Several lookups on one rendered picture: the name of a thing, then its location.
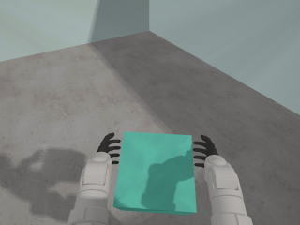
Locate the carton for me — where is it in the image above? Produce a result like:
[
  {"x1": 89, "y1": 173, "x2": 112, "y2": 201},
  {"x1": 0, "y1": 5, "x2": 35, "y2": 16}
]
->
[{"x1": 112, "y1": 131, "x2": 197, "y2": 216}]

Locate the robot right forearm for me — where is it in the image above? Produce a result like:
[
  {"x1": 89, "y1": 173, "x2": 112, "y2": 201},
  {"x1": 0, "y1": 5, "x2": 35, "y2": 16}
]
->
[{"x1": 204, "y1": 155, "x2": 253, "y2": 225}]

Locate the right robot hand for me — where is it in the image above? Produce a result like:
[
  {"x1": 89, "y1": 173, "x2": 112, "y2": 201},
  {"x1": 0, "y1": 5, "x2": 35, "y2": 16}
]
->
[{"x1": 193, "y1": 135, "x2": 219, "y2": 168}]

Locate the left robot hand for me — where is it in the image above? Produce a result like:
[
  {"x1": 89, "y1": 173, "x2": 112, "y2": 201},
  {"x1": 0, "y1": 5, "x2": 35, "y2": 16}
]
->
[{"x1": 97, "y1": 133, "x2": 121, "y2": 165}]

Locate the robot left forearm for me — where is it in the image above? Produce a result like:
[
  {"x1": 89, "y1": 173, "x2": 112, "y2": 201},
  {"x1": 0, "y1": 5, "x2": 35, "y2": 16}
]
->
[{"x1": 67, "y1": 151, "x2": 112, "y2": 225}]

